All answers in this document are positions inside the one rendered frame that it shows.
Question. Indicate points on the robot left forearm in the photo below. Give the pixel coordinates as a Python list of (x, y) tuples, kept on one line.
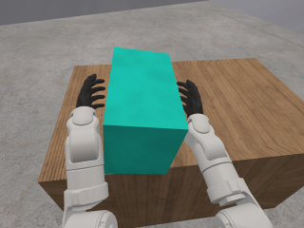
[(85, 174)]

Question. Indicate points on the robot right hand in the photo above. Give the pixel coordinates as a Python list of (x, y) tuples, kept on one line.
[(193, 101)]

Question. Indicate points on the robot left hand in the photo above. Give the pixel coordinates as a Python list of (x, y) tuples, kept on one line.
[(85, 97)]

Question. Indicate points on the robot left upper arm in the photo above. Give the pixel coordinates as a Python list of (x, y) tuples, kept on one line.
[(92, 219)]

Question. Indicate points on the pedestal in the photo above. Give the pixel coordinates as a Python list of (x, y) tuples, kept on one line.
[(258, 118)]

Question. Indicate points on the robot right upper arm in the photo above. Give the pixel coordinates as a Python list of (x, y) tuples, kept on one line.
[(246, 215)]

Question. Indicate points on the robot right forearm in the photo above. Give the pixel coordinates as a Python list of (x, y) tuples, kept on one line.
[(224, 185)]

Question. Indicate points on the carton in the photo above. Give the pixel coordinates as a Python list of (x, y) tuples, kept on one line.
[(144, 121)]

